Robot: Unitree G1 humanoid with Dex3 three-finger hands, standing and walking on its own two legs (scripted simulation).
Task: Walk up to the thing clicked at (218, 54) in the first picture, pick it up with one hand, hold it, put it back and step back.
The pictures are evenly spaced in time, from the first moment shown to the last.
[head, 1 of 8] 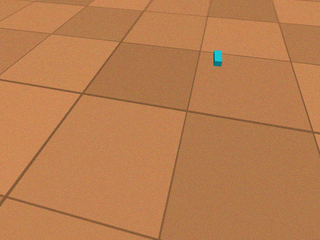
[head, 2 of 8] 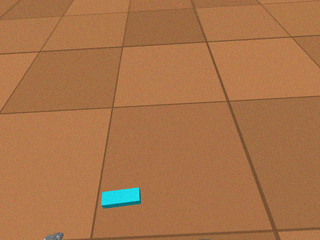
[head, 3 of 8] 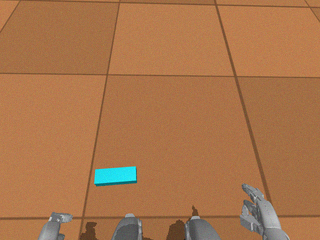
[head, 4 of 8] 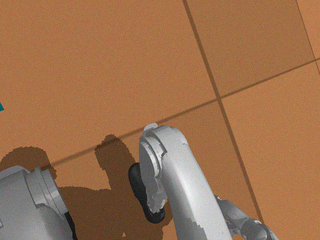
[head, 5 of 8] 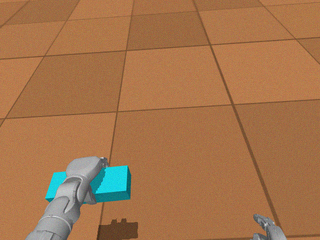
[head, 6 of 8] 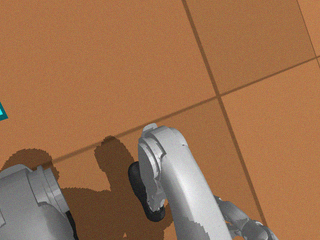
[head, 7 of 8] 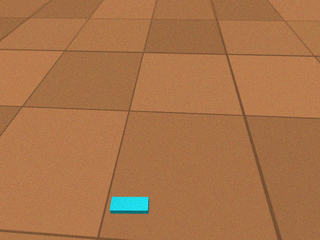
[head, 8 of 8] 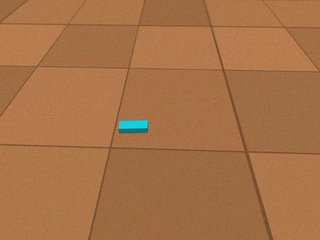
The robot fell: no
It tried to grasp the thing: yes
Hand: left
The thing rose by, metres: 0.67
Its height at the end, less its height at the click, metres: +0.00
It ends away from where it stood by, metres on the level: 0.03
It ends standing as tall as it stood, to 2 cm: yes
